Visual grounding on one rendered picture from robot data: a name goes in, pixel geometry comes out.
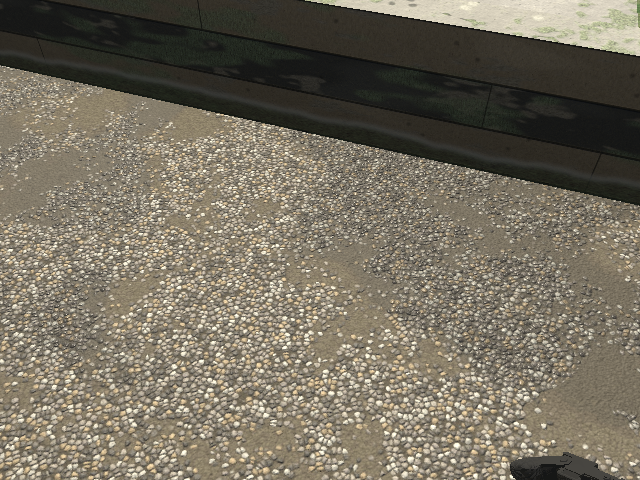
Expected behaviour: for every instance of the right robot hand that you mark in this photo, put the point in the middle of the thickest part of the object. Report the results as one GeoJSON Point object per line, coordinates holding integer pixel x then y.
{"type": "Point", "coordinates": [565, 467]}

